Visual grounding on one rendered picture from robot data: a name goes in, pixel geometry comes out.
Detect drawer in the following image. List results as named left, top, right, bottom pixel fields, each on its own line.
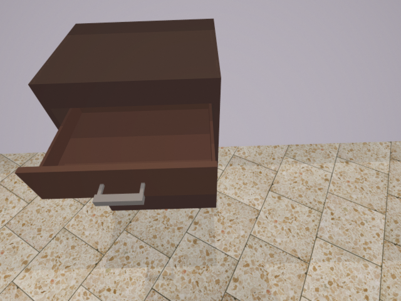
left=15, top=103, right=217, bottom=199

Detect cabinet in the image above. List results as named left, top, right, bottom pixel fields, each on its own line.
left=28, top=19, right=221, bottom=211

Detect handle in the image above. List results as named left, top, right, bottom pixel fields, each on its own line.
left=92, top=182, right=145, bottom=206

